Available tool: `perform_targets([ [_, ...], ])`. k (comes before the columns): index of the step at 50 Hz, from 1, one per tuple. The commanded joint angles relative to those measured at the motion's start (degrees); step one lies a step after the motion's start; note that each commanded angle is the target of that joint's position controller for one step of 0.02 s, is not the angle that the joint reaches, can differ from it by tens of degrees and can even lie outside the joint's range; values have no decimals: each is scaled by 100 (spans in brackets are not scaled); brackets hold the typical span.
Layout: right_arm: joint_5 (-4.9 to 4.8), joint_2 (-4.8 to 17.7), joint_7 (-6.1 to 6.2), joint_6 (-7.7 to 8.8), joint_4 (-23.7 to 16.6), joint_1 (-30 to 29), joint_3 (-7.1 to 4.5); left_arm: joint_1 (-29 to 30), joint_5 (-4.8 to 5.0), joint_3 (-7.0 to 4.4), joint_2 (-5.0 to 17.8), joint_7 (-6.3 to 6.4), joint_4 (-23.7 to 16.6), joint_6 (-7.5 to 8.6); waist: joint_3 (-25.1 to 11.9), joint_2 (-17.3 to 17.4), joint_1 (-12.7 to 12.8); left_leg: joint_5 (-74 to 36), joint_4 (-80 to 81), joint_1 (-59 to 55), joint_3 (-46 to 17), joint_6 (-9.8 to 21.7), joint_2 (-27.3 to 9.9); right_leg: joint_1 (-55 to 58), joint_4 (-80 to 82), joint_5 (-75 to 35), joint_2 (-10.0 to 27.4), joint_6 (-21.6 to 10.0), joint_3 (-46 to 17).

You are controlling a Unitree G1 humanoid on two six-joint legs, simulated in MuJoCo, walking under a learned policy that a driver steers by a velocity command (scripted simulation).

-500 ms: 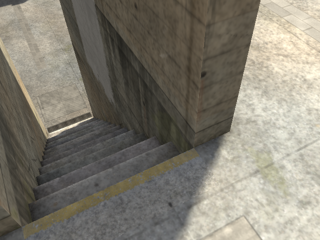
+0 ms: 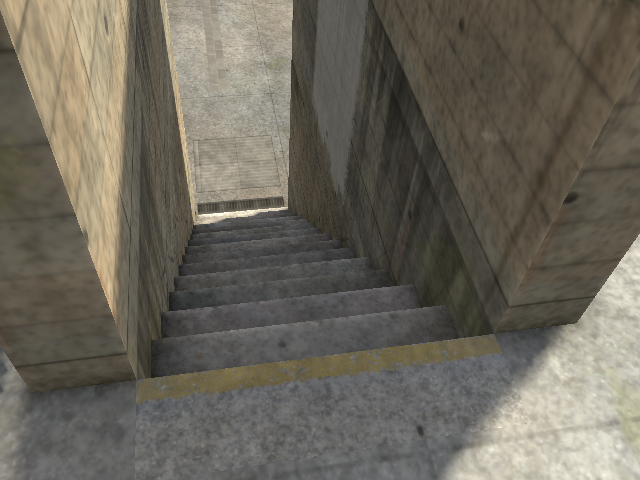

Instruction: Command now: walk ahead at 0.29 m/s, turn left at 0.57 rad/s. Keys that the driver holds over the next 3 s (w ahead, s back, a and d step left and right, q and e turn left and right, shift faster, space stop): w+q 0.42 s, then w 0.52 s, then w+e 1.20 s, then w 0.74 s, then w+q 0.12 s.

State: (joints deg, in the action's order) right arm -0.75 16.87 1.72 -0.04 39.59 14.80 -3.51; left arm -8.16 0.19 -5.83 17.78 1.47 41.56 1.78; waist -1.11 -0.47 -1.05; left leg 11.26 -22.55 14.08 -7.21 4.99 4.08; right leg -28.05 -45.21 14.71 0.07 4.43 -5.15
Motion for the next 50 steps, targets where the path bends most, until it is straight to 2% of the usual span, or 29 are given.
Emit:
perform_targets([
  [1,5,1119,23,83,-384,43,-316,757,-15,-29,355,-114,-548,305,8,803,-220,1637,998,-602,-1940,894,-1388,-533,770,29,-107,-35,20],
  [4,-22,1169,-9,61,-417,98,-321,779,49,-15,394,-206,-554,447,56,895,-240,1794,883,-345,-2131,897,-1292,-35,1265,139,-229,-148,58],
  [6,-93,1106,3,53,-430,159,-285,690,161,-17,452,-219,-526,541,114,971,-162,1861,791,-211,-2359,833,-1245,396,1693,80,-251,-256,55],
  [8,-68,983,1,30,-471,37,-243,353,133,-32,427,-236,-430,588,22,827,111,1852,484,164,-2286,666,-1008,1359,2280,-538,-256,-396,163],
  [9,-53,823,-5,38,-501,13,-195,72,102,-77,522,-211,-363,596,-67,729,276,1898,141,596,-2138,482,-819,2070,2344,-572,-70,-486,120],
  [10,-27,500,-19,66,-571,-77,-91,-560,35,-137,731,-158,-264,597,-325,401,568,2209,-831,1385,-1748,184,-544,3089,2386,-166,615,-737,-498],
  [11,-40,114,-29,99,-698,-7,21,-1091,-117,-176,1089,-120,-189,557,-596,-670,601,2436,-2616,2408,-633,-194,137,3879,2880,1200,1673,-1239,-2087],
  [12,-136,566,-37,173,-949,-65,-71,-1204,-145,-253,1302,-185,-69,525,-157,-1243,477,2388,-3562,3425,-348,-265,-159,3525,3286,2537,2419,-1756,-3529],
  [13,-139,901,-54,182,-826,-66,-156,-929,-32,-152,933,-178,-151,506,299,-917,432,1924,-4063,3727,-283,-351,-505,3274,3345,2761,2271,-1742,-3180],
  [14,-97,952,-81,163,-693,-5,-199,-761,24,-59,647,-154,-206,484,470,-800,402,1475,-4312,3741,-174,-426,-582,3147,3344,2264,1912,-1545,-2548],
  [16,-25,786,-152,147,-672,-63,-190,-579,-53,33,543,-109,-228,460,588,-641,289,775,-4412,3561,-105,-477,-822,2718,3495,1021,1631,-1385,-1615],
  [17,-27,650,-166,123,-703,-154,-123,-616,-102,67,498,-116,-170,491,612,-663,307,548,-4461,3430,-13,-508,-854,2528,3601,514,1455,-1358,-1213],
  [22,-38,390,-254,113,-899,-510,13,-796,-110,67,615,-135,56,481,485,-386,391,-406,-3727,3364,150,-722,-908,2576,3693,-1206,1265,-1490,-6],
  [24,-23,250,-298,159,-976,-766,95,-834,-61,84,686,-147,147,436,548,-379,453,-768,-2882,3009,363,-708,-885,2520,3694,-1579,1177,-1464,343],
  [27,-47,150,-399,206,-1101,-1247,175,-1006,71,96,792,-189,267,359,717,-387,563,-865,-1952,2658,699,-594,-863,2667,3715,-1856,1304,-1487,505],
  [29,-47,215,-477,277,-1090,-1377,149,-1175,194,42,954,-211,354,291,720,-359,555,-659,-1469,2325,847,-429,-780,2878,3603,-2086,1454,-1433,577],
  [31,-64,427,-528,310,-1068,-1164,35,-1194,222,25,1063,-193,403,190,484,-526,279,-279,-1133,1731,999,-178,-522,3225,3073,-3704,1567,-1350,641],
  [32,-35,600,-484,325,-898,-660,-63,-1095,242,-10,1167,-132,372,152,126,-534,-62,-356,-861,900,1161,-43,-281,3250,2471,-4923,1510,-1204,832],
  [33,-49,859,-423,302,-619,169,-209,-1133,211,20,1111,-100,371,130,-419,-431,-469,-588,-643,-366,1284,117,-100,2959,1406,-5306,1279,-1028,1088],
  [34,-88,1318,-305,232,-387,1193,-351,-1121,66,156,825,-78,240,153,-1237,-140,-910,-922,-974,-2323,299,452,-902,1634,-364,-3519,1056,-794,1192],
  [35,-22,1950,-234,196,-236,1330,-453,-1780,23,411,-54,-174,8,315,-2056,1617,-270,249,-425,-3923,-2857,1483,-2549,-541,-2439,1458,-12,-445,881],
  [36,-23,1341,-221,206,-321,1411,-297,-1317,208,291,511,-217,153,451,-2423,902,-671,537,131,-3832,-3454,1409,-2565,-872,-3020,1843,98,-499,-110],
  [37,-1,1140,-227,228,-221,1122,-221,-841,350,236,655,-247,-63,490,-1448,819,-590,54,253,-3225,-2584,1221,-2399,-1360,-3168,1520,311,-530,-24],
  [39,-31,876,-238,284,-209,429,-156,-585,129,243,603,-206,-146,490,-564,289,-224,-923,468,-1771,-1471,958,-1985,-1111,-2600,593,691,-517,99],
  [41,67,640,-231,326,-208,120,-95,-754,123,214,551,-233,-158,380,-328,451,69,-1192,848,-1000,-1090,981,-1820,-644,-2407,171,832,-476,62],
  [42,73,753,-202,345,-96,141,-118,-816,113,228,392,-188,-233,331,-265,385,137,-1592,982,-836,-990,1062,-1884,-496,-2291,165,856,-376,101],
  [44,31,722,-159,432,102,73,-122,-635,-35,251,211,-133,-402,263,109,487,279,-2283,1113,-387,-384,1119,-1715,-479,-1804,196,835,-117,284],
  [47,65,769,-100,454,331,164,-148,-217,-30,252,123,-106,-616,202,363,474,184,-2397,1192,-339,71,941,-1492,-583,-835,-775,778,28,390],
  [50,134,809,-66,414,472,286,-156,344,20,271,-83,-180,-874,215,420,416,-23,-2513,1155,-443,551,684,-1366,-212,282,-1865,527,-89,542],
])
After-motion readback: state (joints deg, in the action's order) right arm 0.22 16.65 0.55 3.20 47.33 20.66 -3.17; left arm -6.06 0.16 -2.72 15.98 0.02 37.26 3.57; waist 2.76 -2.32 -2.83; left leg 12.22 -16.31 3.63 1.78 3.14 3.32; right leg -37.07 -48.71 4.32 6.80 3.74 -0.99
